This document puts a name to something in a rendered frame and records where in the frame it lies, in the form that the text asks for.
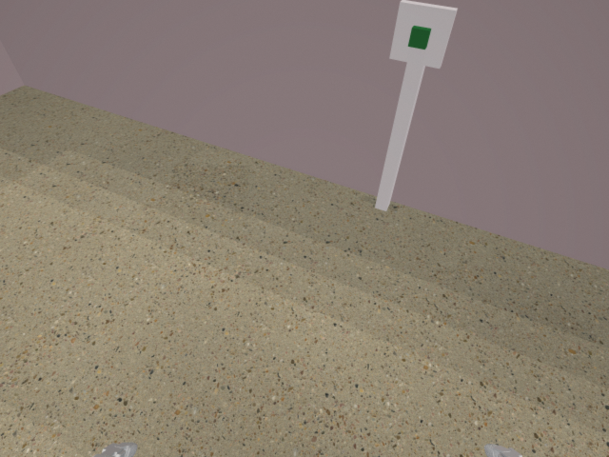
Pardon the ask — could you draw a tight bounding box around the panel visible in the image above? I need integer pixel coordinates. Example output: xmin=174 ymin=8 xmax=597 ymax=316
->
xmin=375 ymin=0 xmax=458 ymax=211

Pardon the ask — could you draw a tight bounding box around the button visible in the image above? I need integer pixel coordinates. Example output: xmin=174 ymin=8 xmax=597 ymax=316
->
xmin=408 ymin=26 xmax=431 ymax=50

